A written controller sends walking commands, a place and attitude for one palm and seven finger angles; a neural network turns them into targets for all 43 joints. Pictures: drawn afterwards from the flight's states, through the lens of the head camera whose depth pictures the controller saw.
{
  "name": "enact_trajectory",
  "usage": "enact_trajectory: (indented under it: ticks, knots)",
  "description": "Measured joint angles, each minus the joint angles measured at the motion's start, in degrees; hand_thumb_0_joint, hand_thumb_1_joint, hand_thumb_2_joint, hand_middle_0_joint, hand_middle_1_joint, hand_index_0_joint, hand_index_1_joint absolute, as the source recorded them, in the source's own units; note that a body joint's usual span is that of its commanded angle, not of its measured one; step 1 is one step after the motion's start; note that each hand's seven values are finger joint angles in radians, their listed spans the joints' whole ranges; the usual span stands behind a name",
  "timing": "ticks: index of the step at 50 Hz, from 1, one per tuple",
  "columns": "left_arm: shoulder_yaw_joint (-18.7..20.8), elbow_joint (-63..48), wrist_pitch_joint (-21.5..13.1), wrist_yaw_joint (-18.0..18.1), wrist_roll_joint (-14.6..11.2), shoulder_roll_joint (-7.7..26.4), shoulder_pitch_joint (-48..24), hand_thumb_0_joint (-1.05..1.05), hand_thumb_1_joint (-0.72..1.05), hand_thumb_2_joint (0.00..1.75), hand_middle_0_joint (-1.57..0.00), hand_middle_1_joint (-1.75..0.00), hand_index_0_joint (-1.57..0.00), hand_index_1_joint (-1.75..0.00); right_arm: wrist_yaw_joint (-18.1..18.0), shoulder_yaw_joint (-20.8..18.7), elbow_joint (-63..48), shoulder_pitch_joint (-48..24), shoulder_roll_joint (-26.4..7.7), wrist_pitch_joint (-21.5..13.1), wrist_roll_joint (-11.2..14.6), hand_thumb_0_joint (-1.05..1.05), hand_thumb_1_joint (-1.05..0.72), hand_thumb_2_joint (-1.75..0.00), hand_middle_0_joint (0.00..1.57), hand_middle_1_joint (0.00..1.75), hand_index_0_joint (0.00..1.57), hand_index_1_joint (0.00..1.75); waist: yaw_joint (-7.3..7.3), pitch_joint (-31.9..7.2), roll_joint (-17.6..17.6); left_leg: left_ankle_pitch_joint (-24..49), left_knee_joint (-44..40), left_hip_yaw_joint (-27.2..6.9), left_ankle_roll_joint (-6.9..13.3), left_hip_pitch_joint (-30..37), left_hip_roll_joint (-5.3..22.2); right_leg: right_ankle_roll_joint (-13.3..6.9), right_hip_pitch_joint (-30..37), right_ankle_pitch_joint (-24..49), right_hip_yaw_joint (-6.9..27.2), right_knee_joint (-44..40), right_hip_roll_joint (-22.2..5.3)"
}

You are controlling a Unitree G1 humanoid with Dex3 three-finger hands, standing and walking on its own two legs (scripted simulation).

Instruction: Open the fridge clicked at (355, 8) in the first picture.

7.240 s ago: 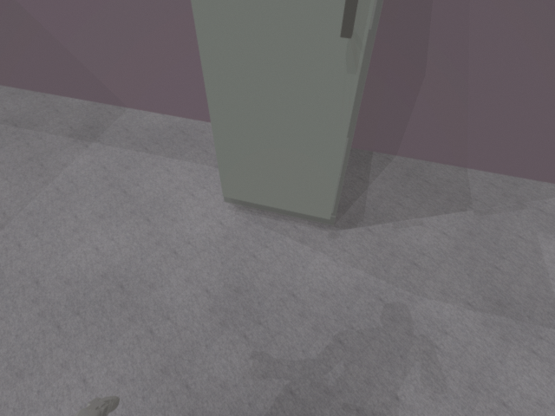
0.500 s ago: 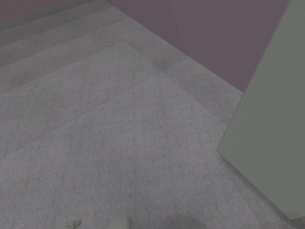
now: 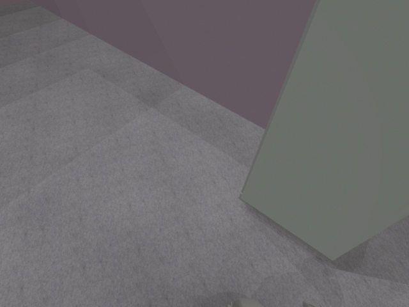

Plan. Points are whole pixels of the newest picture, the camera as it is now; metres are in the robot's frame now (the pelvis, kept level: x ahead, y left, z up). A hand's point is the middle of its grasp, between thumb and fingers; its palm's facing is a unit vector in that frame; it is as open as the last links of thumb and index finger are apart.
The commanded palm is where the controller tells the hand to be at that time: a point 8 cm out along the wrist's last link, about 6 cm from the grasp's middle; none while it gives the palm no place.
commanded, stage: turn to face it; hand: right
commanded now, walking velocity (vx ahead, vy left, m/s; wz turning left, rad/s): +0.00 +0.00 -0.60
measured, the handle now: out of the picture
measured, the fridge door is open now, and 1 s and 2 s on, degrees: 0 0 0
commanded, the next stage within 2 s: take the last steps up to it in 0.82 s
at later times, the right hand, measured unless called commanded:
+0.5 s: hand out of the picture +0.00 -0.29 -0.17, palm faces +0.34 +0.90 -0.25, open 7.4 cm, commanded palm none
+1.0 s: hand out of the picture -0.01 -0.22 -0.15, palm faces +0.49 +0.83 -0.25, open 7.3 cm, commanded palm none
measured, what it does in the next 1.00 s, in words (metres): steps on the spot, turning right: right foot, then left foot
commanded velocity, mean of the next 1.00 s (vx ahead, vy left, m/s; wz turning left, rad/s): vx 0.03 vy -0.01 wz -0.39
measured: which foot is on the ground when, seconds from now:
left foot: down 0.00-0.26, up 0.28-0.74, down 0.76-1.00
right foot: up 0.00-0.24, down 0.26-0.76, up 0.78-1.00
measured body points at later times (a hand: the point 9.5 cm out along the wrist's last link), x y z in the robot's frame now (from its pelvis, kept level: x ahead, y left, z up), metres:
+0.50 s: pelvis +0.00 -0.06 +0.00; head +0.03 -0.09 +0.45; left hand +0.18 +0.15 -0.12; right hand -0.02 -0.34 -0.15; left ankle +0.04 +0.11 -0.66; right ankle -0.02 -0.14 -0.74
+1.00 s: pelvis +0.01 -0.01 +0.00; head +0.04 +0.00 +0.45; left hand +0.16 +0.19 -0.16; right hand -0.03 -0.26 -0.13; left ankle +0.07 +0.07 -0.74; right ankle -0.07 -0.13 -0.67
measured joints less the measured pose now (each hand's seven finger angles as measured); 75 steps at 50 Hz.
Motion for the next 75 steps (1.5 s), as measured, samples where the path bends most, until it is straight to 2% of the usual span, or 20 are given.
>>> enact_trajectory:
  ticks: [7,12,13,16,21,31,35,37,38,41,44,47,52,56,59,60,63,67,71,75]
  knots:
    - [-0.85,0.1,0.53,-0.32,-0.32,0.03,-3.36,0.01,0.91,0.9,-0.2,-0.3,-0.19,-0.3,0.29,-0.34,1.89,3.12,-1.19,0.11,-0.53,0.0,-0.9,-0.9,0.2,0.3,0.21,0.3,-2.08,1.49,2.28,-0.97,0.58,4.66,-1.18,0.9,3.49,0.64,4.22,-2.08,-3.04,-12.86,-2.98]
    - [-1.8,-1.74,-0.88,-0.37,-0.53,-0.34,-6.1,0.01,0.91,0.9,-0.2,-0.3,-0.19,-0.3,0.5,-1.45,3.17,5.22,-3.59,0.85,-0.44,0.0,-0.9,-0.9,0.2,0.3,0.21,0.3,-3.67,1.93,4.03,-3.9,5.76,7.87,-3.43,-0.75,6.27,-0.86,10.9,2.2,-6.53,-29.16,-2.35]
    - [-1.94,-2.39,-1.53,-0.44,-0.42,-0.24,-6.39,0.01,0.91,0.9,-0.2,-0.3,-0.19,-0.3,0.6,-1.8,3.3,5.8,-4.16,1.13,-0.2,0.0,-0.9,-0.9,0.2,0.3,0.21,0.3,-3.81,1.59,4.24,-5.01,8.97,7.93,-3.9,-2.32,6.96,-2.52,11.97,4.46,-6.49,-32.26,-2.02]
    - [-2.51,-3.38,-3.03,-0.05,-0.48,-1.16,-7.54,0.01,0.91,0.9,-0.2,-0.3,-0.2,-0.3,0.22,-2.6,4.74,5.21,-5.86,3.08,0.06,0.0,-0.9,-0.9,0.2,0.3,0.21,0.3,-4.42,2.06,5.65,-14.74,24.66,1.02,-5.28,-9.15,5.58,-5.94,10.71,3.24,-5.78,-29.82,-0.75]
    - [-3.27,-3.54,-3.42,1.07,-0.3,-2.17,-6.7,0.0,0.91,0.9,-0.2,-0.3,-0.2,-0.3,0.66,-2.97,4.85,3.17,-6.12,3.04,0.11,0.01,-0.91,-0.9,0.19,0.3,0.2,0.3,-4.09,1.55,4.64,-8.61,35.17,-3.8,-6.05,-15.65,2.76,-6.55,13.34,6.49,-2.57,-35.69,0.17]
    - [-3.55,-1.98,-2.96,1.18,-0.07,-4.31,-3.15,0.01,0.91,0.9,-0.2,-0.3,-0.2,-0.3,0.48,-2.01,2.39,-0.8,-3.87,2.25,0.3,0.0,-0.91,-0.9,0.19,0.3,0.2,0.3,-2.22,0.14,3.14,-7.16,24.55,-6.19,-6.49,-13.85,0.15,-6.55,15.58,9.35,2.22,-40.33,2.4]
    - [-3.18,-0.97,-2.48,1.35,0.09,-4.31,-1.61,0.01,0.91,0.9,-0.2,-0.3,-0.2,-0.3,0.34,-1.35,1.66,-1.85,-2.34,1.59,0.6,0.0,-0.91,-0.9,0.19,0.3,0.2,0.3,-1.23,-0.12,1.92,-6.74,15.1,-5.78,-5.59,-9.54,-1.77,-5.63,14.81,8.71,3.76,-38.77,2.86]
    - [-2.93,-0.4,-2.27,1.41,-0.1,-4.13,-0.7,0.01,0.91,0.9,-0.2,-0.3,-0.2,-0.3,0.33,-0.95,1.22,-1.69,-1.72,0.78,0.7,0.0,-0.91,-0.9,0.2,0.3,0.2,0.3,-1.1,-0.54,1.49,-1.63,6.44,-5.19,-5.11,-5.66,-2.45,-4.88,13.85,7.79,4.34,-36.88,3.29]
    - [-2.77,-0.18,-2.26,1.37,-0.34,-4.0,-0.18,0.01,0.91,0.9,-0.2,-0.3,-0.2,-0.3,0.28,-0.76,1.03,-1.42,-1.52,0.17,0.57,0.0,-0.91,-0.9,0.2,0.3,0.2,0.3,-1.23,-0.87,1.43,1.36,2.6,-4.98,-3.66,-4.01,-2.43,-4.42,12.93,6.93,4.47,-35.12,3.64]
    - [-1.88,0.93,-1.36,1.48,-0.48,-3.16,0.25,0.01,0.91,0.9,-0.2,-0.3,-0.2,-0.3,0.19,-0.07,1.58,-1.07,0.02,-0.67,0.08,0.0,-0.9,-0.9,0.2,0.3,0.21,0.3,-0.85,-0.56,-0.25,0.55,3.5,-2.93,0.31,-3.57,-2.37,-3.06,7.96,-3.63,3.7,-21.14,3.47]
    - [-1.29,2.05,-0.53,1.16,-0.27,-2.5,0.46,0.01,0.91,0.9,-0.2,-0.3,-0.2,-0.3,0.11,0.05,2.27,0.17,1.03,-0.54,-0.03,0.0,-0.9,-0.9,0.2,0.3,0.21,0.3,-1.09,-0.6,-0.48,0.72,1.72,-1.75,0.81,-1.99,-1.55,-2.17,3.85,-3.58,1.52,-7.45,2.2]
    - [-1.18,2.77,-0.41,0.97,-0.21,-2.29,0.53,0.01,0.91,0.9,-0.2,-0.3,-0.2,-0.3,0.0,-0.05,3.43,1.33,1.41,-0.4,-0.24,0.0,-0.9,-0.9,0.2,0.3,0.21,0.3,-1.16,-0.58,-0.08,1.55,0.15,-0.64,0.67,-0.93,-0.66,-1.21,3.25,-1.79,0.21,-4.61,0.17]
    - [-1.71,4.06,-0.51,0.7,-0.05,-2.63,0.22,0.01,0.91,0.9,-0.2,-0.3,-0.19,-0.3,0.41,-0.42,5.57,3.8,1.13,-1.03,-0.58,0.0,-0.9,-0.9,0.2,0.3,0.21,0.3,-2.7,-0.84,1.34,2.32,-1.61,0.98,0.13,0.13,0.59,-0.77,7.11,-2.19,-1.46,-13.64,-2.21]
    - [-2.32,4.31,-1.39,0.28,-0.08,-3.25,-0.65,0.01,0.91,0.9,-0.2,-0.3,-0.19,-0.3,0.78,-0.94,7.93,6.67,0.01,-1.4,-0.88,0.0,-0.9,-0.9,0.2,0.3,0.21,0.3,-4.56,-1.46,2.92,2.45,-2.1,1.95,-0.88,0.46,1.59,-1.76,11.4,-3.27,-3.73,-23.98,-2.69]
    - [-2.95,3.56,-3.23,0.39,-0.15,-3.6,-0.88,0.01,0.91,0.9,-0.2,-0.3,-0.19,-0.3,0.92,-1.41,10.07,9.43,-1.12,-0.93,-0.55,0.0,-0.9,-0.9,0.2,0.3,0.21,0.3,-5.29,-2.39,3.61,0.95,0.39,2.43,-2.18,-0.3,2.14,-2.87,16.82,1.31,-5.44,-36.15,-2.38]
    - [-3.03,3.37,-3.97,0.6,-0.04,-3.9,-1.04,0.01,0.91,0.9,-0.2,-0.3,-0.19,-0.3,0.98,-1.6,10.86,10.2,-1.55,-0.48,-0.35,0.0,-0.9,-0.9,0.2,0.3,0.21,0.3,-5.24,-2.46,4.02,-1.63,3.04,1.99,-2.24,-1.18,2.37,-3.69,17.16,5.37,-5.55,-37.27,-2.08]
    - [-3.7,2.95,-5.39,1.31,0.21,-5.24,-0.42,0.01,0.91,0.9,-0.2,-0.3,-0.2,-0.3,1.03,-1.8,13.41,11.74,-2.3,1.33,-0.56,0.0,-0.9,-0.9,0.2,0.3,0.2,0.3,-4.98,-2.91,4.79,-9.78,16.79,-0.94,-1.69,-6.17,1.37,-5.43,18.61,4.63,-6.6,-36.61,-1.65]
    - [-4.52,4.14,-6.43,2.43,-0.08,-6.7,2.39,0.0,0.92,0.9,-0.2,-0.3,-0.2,-0.3,1.9,-1.6,14.39,11.09,-2.26,1.1,-0.71,0.01,-0.91,-0.9,0.19,0.3,0.2,0.3,-4.1,-3.09,4.43,-4.52,28.55,-2.05,-1.83,-13.11,1.01,-5.96,22.99,5.98,-6.57,-42.75,-0.86]
    - [-4.87,6.74,-6.91,2.74,-0.48,-7.64,5.66,0.0,0.92,0.9,-0.2,-0.3,-0.2,-0.3,2.04,-1.37,13.23,8.82,-1.35,0.45,-0.57,0.01,-0.91,-0.9,0.19,0.3,0.2,0.3,-3.91,-2.64,4.13,0.31,28.96,-2.81,-2.87,-17.33,1.75,-6.51,26.53,7.32,-6.5,-47.68,0.33]
    - [-4.81,9.19,-7.01,2.87,-0.43,-8.56,8.45,0.0,0.92,0.9,-0.2,-0.3,-0.2,-0.3,1.99,-1.26,12.06,5.77,-0.05,0.35,-0.35,0.0,-0.91,-0.9,0.19,0.3,0.2,0.3,-3.15,-1.83,3.76,2.35,23.11,-2.87,-3.33,-18.35,2.28,-6.36,29.14,6.68,-6.64,-49.73,0.99]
